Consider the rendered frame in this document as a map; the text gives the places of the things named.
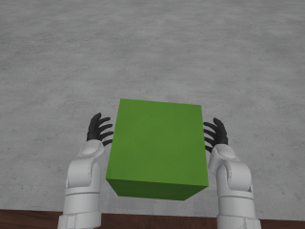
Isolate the right robot forearm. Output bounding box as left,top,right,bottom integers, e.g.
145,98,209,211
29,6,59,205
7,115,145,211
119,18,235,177
208,143,261,229

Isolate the robot right hand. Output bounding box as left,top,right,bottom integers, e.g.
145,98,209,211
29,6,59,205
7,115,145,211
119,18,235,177
203,118,229,153

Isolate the carton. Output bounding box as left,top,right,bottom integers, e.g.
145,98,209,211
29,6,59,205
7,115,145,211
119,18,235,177
105,98,209,201

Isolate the left robot forearm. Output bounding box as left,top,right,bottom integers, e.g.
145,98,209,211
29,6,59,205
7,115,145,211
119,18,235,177
57,139,109,229

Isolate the robot left hand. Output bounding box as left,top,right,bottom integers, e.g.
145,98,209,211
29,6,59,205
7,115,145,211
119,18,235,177
87,113,113,146

